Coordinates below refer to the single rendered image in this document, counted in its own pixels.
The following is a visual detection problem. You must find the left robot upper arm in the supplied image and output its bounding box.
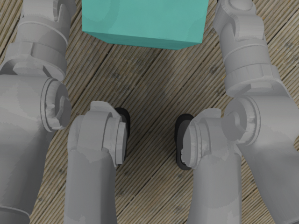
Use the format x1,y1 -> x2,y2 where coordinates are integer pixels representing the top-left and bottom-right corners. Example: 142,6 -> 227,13
0,74 -> 72,224

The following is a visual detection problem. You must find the robot right forearm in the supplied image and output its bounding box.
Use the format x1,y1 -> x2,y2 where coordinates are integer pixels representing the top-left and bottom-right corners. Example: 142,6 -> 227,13
213,0 -> 294,101

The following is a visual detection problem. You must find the carton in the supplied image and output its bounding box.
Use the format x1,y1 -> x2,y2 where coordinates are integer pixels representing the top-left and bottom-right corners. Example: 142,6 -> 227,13
82,0 -> 209,50

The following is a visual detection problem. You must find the robot left shin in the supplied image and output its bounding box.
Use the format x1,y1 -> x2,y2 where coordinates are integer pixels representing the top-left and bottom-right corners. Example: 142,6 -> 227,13
67,101 -> 120,153

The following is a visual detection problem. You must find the right robot upper arm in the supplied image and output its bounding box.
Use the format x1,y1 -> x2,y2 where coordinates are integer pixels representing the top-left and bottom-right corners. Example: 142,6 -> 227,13
221,95 -> 299,224

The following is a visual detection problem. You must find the robot left foot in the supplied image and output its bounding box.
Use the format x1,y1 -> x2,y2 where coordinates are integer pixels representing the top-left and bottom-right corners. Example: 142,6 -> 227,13
115,107 -> 130,166

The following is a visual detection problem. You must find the robot left forearm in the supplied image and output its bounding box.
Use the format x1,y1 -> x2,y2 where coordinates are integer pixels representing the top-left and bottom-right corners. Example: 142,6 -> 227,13
0,0 -> 77,82

